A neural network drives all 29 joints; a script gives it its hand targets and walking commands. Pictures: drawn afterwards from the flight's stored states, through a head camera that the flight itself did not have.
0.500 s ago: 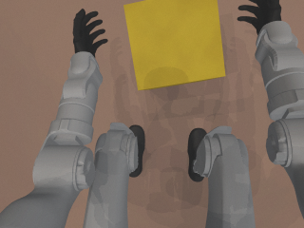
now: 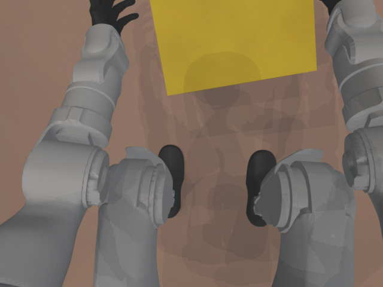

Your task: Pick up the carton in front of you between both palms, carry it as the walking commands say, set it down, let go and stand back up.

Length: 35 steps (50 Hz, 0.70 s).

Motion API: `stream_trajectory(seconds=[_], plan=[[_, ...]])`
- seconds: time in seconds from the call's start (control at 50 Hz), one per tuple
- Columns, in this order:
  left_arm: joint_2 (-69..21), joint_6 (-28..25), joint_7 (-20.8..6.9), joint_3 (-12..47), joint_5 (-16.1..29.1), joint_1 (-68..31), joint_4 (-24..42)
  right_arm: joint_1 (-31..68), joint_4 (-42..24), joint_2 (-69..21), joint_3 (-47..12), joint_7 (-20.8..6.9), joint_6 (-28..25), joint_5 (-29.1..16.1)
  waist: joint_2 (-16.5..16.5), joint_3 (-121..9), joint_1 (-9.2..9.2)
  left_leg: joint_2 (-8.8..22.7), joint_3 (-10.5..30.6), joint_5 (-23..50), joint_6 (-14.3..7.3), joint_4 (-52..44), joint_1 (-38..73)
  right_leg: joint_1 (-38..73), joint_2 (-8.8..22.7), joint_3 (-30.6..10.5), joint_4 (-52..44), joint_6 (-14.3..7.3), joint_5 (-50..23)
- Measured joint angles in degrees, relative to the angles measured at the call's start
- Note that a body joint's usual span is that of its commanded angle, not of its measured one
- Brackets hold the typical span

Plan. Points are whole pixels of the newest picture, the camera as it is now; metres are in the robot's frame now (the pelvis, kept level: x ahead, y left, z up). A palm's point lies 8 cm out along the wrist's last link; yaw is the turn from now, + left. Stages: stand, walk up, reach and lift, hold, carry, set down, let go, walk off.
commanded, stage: reach and lift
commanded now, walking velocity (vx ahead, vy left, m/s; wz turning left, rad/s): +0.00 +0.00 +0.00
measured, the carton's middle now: (227, 29) +0.52 -0.04 -0.24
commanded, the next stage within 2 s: none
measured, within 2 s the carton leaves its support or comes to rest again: leaves its support in 0.60 s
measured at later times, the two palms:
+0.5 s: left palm (126, 21) +0.52 +0.12 -0.16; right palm out of the picture +0.55 -0.18 -0.17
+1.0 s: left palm (82, 10) +0.49 +0.10 +0.00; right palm out of the picture +0.50 -0.20 +0.00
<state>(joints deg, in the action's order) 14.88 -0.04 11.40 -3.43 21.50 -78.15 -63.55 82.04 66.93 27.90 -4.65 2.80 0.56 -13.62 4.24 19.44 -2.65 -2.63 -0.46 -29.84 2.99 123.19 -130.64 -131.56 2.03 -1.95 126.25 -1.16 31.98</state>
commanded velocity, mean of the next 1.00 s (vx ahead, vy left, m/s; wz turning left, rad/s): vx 0.00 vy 0.00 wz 0.00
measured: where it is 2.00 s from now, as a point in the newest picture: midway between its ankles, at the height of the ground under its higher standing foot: (212, 196)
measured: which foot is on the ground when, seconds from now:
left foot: down 0.00-1.00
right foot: down 0.00-1.00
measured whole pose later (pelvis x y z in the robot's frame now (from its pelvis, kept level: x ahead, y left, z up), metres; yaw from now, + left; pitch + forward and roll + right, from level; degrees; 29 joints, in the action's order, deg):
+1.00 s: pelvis +0.00 +0.01 +0.07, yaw -5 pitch +40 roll +3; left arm -3.6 17.0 8.4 -31.3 -7.3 -58.6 -40.1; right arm 67.7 53.4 8.8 17.7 1.4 17.7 9.1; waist 1.5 -5.5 -1.4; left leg -4.5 2.0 -30.6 3.7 111.6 -121.8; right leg -124.1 -3.0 -2.9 112.3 0.9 28.7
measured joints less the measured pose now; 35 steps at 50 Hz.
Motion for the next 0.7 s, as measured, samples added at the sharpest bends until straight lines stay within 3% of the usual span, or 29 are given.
stream_trajectory(seconds=[0.16,0.3,0.38,0.48,0.56,0.7], plan=[[-2.9,-0.5,-0.6,-3.6,-4.9,2.3,-1.5,0.6,4.1,-1.9,0.7,-0.7,0.2,0.8,-1.3,-3.8,0.02,0.5,0.1,-0.2,0.1,-1.5,0.2,-0.2,-0.5,0.2,-1.6,-0.2,-0.3],[-4.9,-1.0,-0.9,-3.4,-6.3,-1.3,-2.7,3.7,6.1,-4.2,-0.5,0.1,-0.6,1.3,-1.0,-2.6,-0.06,0.4,0.1,0.7,0.1,-2.5,0.3,-0.1,-0.4,0.2,-2.6,-0.2,-1.1],[-5.8,-1.6,1.3,-6.5,-8.2,-2.8,-3.9,5.7,8.0,-4.8,-1.2,0.8,-0.6,1.7,-0.7,-2.0,0.18,0.4,0.2,0.8,0.0,-2.5,0.3,0.0,-0.5,0.2,-2.7,-0.1,-1.3],[-6.3,0.5,0.9,-11.8,-11.3,-3.1,-3.2,8.3,10.2,-5.6,-0.3,0.9,1.2,4.3,-0.2,-2.6,0.34,0.2,0.2,0.9,0.2,-1.8,-0.5,-1.0,-0.9,-0.1,-2.0,-0.1,-1.7],[-6.3,3.5,0.3,-14.0,-13.1,-2.3,-0.9,7.5,7.8,-6.5,1.3,1.4,4.1,6.3,0.2,-3.3,0.42,-0.9,0.6,0.9,1.1,-0.5,-1.3,-2.0,-1.3,-0.3,-0.8,0.1,-1.9],[-7.4,6.9,1.3,-13.3,-11.1,4.1,7.8,-1.0,-2.8,-8.4,2.6,3.3,7.3,6.3,0.6,-7.2,0.28,-1.8,1.9,-0.5,1.8,0.8,-1.2,-1.7,-1.9,0.1,-0.3,0.5,-1.3]])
